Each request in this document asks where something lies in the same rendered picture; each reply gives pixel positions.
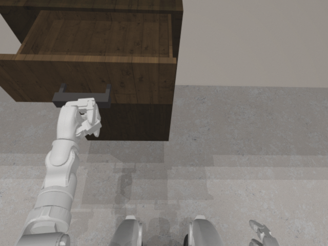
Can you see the cabinet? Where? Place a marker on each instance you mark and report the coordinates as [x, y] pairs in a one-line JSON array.
[[123, 122]]

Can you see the handle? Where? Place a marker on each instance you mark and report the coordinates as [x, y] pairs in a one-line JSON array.
[[103, 100]]

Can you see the drawer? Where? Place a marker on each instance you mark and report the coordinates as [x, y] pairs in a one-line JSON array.
[[87, 51]]

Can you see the left robot upper arm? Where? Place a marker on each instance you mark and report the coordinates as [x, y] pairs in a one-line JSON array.
[[45, 239]]

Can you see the robot right thigh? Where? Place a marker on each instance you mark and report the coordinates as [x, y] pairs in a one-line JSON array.
[[201, 232]]

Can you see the right robot hand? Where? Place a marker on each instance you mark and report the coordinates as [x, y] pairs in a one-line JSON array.
[[264, 235]]

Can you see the left robot forearm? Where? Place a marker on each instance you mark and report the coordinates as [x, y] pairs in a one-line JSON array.
[[51, 212]]

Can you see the robot left thigh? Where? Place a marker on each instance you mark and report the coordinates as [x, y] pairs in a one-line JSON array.
[[128, 233]]

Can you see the robot thigh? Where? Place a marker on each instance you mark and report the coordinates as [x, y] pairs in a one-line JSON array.
[[128, 233], [201, 232]]

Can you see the left robot hand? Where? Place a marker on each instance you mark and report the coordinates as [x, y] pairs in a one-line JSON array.
[[70, 119]]

